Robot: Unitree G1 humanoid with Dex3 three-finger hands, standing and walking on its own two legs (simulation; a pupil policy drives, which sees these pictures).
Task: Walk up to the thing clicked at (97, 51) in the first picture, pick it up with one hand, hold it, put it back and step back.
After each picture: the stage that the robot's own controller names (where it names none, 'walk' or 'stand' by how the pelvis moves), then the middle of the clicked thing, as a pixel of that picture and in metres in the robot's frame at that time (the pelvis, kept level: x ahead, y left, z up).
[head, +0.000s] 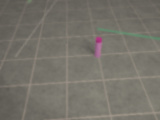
stand; (98, 47) +1.32 -0.14 -0.65
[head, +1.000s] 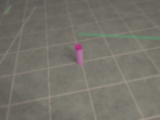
walk; (79, 55) +1.19 +0.16 -0.63
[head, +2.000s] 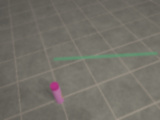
walk; (57, 93) +0.72 +0.32 -0.65
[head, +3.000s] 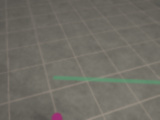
walk; out of the picture +0.47 +0.19 -0.63
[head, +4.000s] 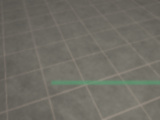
stand; out of the picture +0.40 +0.22 -0.65
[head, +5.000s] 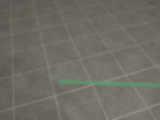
stand; out of the picture +0.39 +0.19 -0.65
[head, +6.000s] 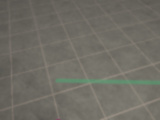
stand; out of the picture +0.43 +0.20 -0.66
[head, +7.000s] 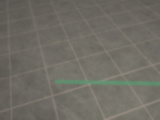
stand; out of the picture +0.41 +0.21 -0.66
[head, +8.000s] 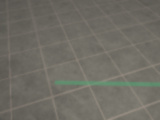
stand; out of the picture +0.40 +0.20 -0.66
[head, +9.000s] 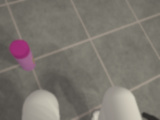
go down; (24, 57) +0.48 +0.23 -0.31
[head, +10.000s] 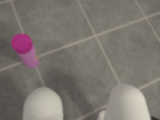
approach; (27, 53) +0.48 +0.23 -0.26
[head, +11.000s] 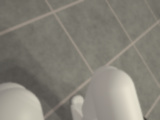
close in; out of the picture +0.47 +0.27 -0.17
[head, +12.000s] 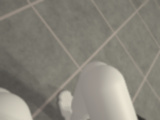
close; out of the picture +0.46 +0.29 -0.16
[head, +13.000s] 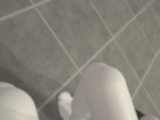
lift; out of the picture +0.43 +0.28 -0.17
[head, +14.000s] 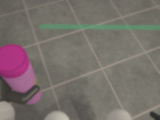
lift; (23, 80) +0.34 +0.20 +0.02
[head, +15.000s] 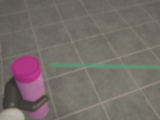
hold; (33, 91) +0.32 +0.18 +0.03
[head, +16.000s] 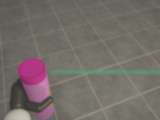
hold; (39, 93) +0.32 +0.17 +0.03
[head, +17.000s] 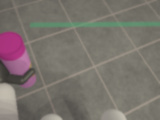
crouch; (19, 65) +0.41 +0.20 -0.03
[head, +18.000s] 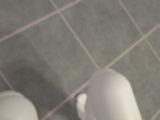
lower; out of the picture +0.51 +0.28 -0.10
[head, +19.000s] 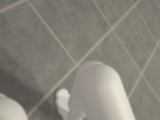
lower; out of the picture +0.49 +0.30 -0.17
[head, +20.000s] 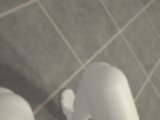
lower; out of the picture +0.46 +0.30 -0.17
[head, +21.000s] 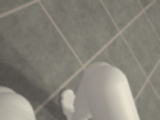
lower; out of the picture +0.47 +0.29 -0.17
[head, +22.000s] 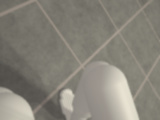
rest; out of the picture +0.46 +0.28 -0.17
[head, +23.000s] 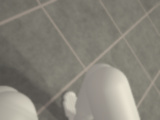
withdraw; out of the picture +0.46 +0.26 -0.17
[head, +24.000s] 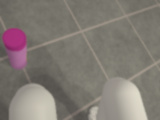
walk; (17, 52) +0.47 +0.23 -0.21
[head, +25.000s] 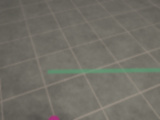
stand; out of the picture +0.40 +0.18 -0.57
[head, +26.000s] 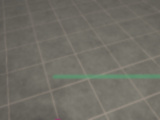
stand; out of the picture +0.41 +0.19 -0.60
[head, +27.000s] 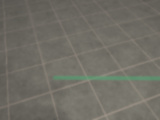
stand; out of the picture +0.40 +0.18 -0.60
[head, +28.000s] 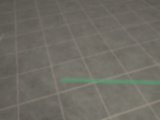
stand; out of the picture +0.42 +0.17 -0.65
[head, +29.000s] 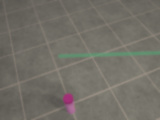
walk; (69, 104) +0.49 +0.15 -0.64
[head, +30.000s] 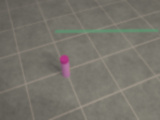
walk; (65, 67) +0.80 +0.15 -0.62
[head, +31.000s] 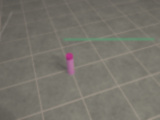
stand; (70, 64) +1.05 +0.20 -0.64
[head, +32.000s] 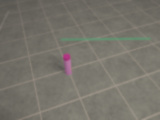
stand; (67, 64) +1.05 +0.19 -0.66
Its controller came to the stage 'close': yes
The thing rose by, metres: 0.69
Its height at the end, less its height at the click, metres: +0.00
